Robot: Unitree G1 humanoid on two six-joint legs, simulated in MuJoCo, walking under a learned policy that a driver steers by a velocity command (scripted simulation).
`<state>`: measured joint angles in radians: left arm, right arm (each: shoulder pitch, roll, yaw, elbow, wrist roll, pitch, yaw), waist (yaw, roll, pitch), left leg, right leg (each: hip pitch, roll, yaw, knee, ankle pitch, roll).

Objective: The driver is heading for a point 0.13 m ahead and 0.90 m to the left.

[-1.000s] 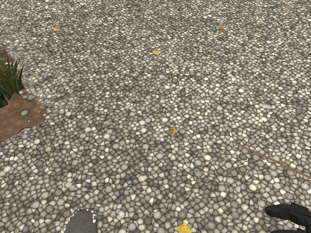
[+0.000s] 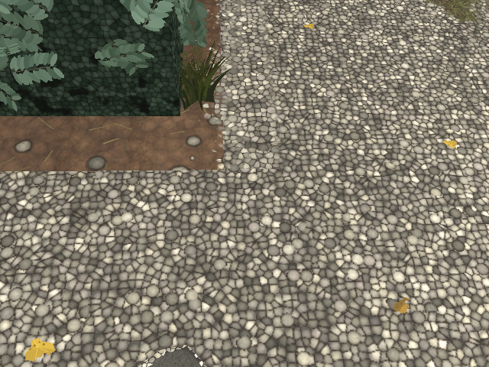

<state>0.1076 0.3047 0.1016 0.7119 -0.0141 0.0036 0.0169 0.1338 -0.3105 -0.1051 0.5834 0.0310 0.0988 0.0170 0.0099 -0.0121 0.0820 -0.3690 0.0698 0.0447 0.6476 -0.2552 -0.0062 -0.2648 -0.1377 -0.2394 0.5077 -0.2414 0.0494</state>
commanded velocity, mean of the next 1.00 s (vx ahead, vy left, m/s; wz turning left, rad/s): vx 0.15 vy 0.00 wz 0.99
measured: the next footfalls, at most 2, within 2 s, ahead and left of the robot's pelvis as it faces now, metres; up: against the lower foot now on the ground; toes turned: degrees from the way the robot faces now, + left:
right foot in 0.48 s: +0.16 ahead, -0.06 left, +0.00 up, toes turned +36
left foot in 0.98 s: -0.03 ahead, +0.17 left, +0.00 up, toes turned +62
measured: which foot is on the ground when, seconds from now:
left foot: down 0.00-0.48, up 0.50-0.96, down 0.98-1.00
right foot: down 0.00-0.00, up 0.02-0.46, down 0.48-0.96, up 0.98-1.00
